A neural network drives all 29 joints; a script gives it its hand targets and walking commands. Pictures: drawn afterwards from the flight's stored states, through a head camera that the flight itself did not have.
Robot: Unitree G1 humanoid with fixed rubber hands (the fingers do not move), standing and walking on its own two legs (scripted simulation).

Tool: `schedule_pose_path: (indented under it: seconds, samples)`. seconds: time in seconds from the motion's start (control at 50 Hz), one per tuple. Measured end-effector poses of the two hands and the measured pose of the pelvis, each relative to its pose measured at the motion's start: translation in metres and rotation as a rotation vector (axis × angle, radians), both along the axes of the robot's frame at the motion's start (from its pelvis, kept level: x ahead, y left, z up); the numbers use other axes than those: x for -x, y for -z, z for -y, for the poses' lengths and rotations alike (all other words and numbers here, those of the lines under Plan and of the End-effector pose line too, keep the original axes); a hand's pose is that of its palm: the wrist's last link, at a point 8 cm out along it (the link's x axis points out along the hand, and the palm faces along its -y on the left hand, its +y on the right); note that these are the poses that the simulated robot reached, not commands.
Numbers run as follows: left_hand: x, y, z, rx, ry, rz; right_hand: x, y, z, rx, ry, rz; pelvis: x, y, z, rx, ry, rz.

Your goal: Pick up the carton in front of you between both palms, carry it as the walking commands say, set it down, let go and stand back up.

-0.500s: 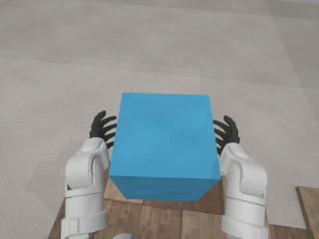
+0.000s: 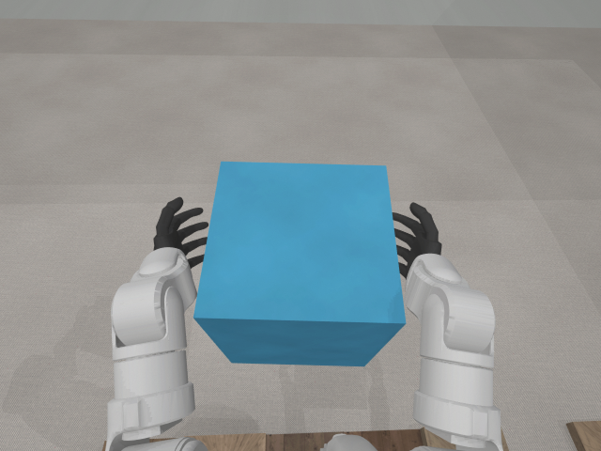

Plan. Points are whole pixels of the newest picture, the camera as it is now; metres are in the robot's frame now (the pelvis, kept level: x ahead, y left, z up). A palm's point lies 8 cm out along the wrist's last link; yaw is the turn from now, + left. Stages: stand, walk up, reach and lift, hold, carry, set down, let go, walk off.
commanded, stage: carry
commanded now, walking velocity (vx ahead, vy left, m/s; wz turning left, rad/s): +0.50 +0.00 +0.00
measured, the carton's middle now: (300, 275) +0.35 -0.03 +0.02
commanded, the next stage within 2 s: none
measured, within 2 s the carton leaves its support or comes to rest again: neither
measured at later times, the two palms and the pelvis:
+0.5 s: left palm (195, 124) +0.65 +0.15 +0.05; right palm (357, 117) +0.68 -0.16 +0.05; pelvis +0.33 -0.03 -0.03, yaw +1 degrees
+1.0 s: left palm (205, 37) +0.99 +0.16 +0.06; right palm (334, 37) +0.98 -0.15 +0.06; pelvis +0.65 +0.00 -0.04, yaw +0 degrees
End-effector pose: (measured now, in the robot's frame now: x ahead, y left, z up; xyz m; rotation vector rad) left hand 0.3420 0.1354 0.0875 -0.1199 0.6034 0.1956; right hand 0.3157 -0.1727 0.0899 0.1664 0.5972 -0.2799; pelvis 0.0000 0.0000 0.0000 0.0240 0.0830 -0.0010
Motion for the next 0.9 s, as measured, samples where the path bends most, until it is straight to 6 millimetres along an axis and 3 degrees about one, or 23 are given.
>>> schedule_pose_path:
  seconds: [0.1,0.18,0.26,0.36,0.52,0.64,0.78,0.9]
  samples:
    - [-0.067,-0.014,0.003,-0.022,-0.014,0.037,-0.073,-0.014,0.004,0.003,-0.016,0.035,-0.066,0.000,0.007,-0.007,0.007,-0.002]
    - [-0.120,-0.016,0.004,-0.031,-0.043,0.050,-0.139,-0.009,0.005,0.009,-0.048,0.044,-0.130,0.014,0.020,-0.021,0.010,0.017]
    - [-0.168,0.002,0.003,-0.045,-0.077,0.032,-0.207,0.013,0.007,0.036,-0.082,0.025,-0.187,0.036,0.032,0.010,-0.009,0.024]
    - [-0.212,0.032,0.000,0.002,-0.099,-0.079,-0.266,0.041,-0.001,-0.009,-0.097,-0.087,-0.244,0.030,0.036,0.010,-0.019,0.003]
    - [-0.327,0.032,-0.013,0.013,-0.093,-0.002,-0.376,0.041,-0.013,0.002,-0.082,-0.011,-0.344,0.029,0.023,0.020,-0.021,-0.018]
    - [-0.432,0.039,-0.032,0.000,-0.063,0.087,-0.468,0.040,-0.029,0.045,-0.059,0.082,-0.441,0.060,-0.001,0.029,-0.013,-0.002]
    - [-0.513,0.061,-0.027,0.038,-0.025,-0.034,-0.526,0.058,-0.028,0.009,-0.017,-0.031,-0.515,0.048,-0.015,0.038,-0.008,-0.020]
    - [-0.583,0.049,-0.022,0.033,-0.022,-0.006,-0.590,0.044,-0.023,0.000,-0.014,-0.001,-0.583,0.037,-0.014,0.047,-0.009,-0.021]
